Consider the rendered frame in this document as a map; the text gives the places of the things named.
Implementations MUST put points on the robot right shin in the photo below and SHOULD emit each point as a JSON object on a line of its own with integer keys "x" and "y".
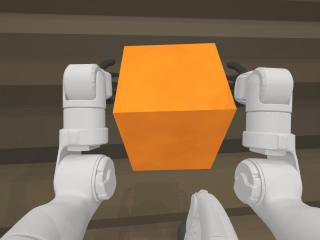
{"x": 193, "y": 226}

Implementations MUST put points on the robot right forearm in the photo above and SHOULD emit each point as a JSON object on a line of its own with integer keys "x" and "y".
{"x": 268, "y": 94}

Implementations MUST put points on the robot right upper arm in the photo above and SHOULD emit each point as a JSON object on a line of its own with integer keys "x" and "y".
{"x": 273, "y": 189}

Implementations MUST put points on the right robot foot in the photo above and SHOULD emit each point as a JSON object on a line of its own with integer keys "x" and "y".
{"x": 181, "y": 230}

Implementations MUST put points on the carton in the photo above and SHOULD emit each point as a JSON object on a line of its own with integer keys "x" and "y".
{"x": 173, "y": 106}

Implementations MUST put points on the robot left hand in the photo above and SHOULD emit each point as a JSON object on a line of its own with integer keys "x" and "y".
{"x": 105, "y": 64}

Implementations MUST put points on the robot left upper arm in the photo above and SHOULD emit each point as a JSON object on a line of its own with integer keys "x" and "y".
{"x": 82, "y": 182}

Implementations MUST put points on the robot left forearm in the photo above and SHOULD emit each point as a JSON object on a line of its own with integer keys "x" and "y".
{"x": 85, "y": 89}

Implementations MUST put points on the robot right hand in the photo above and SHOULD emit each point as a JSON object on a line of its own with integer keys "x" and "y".
{"x": 241, "y": 70}

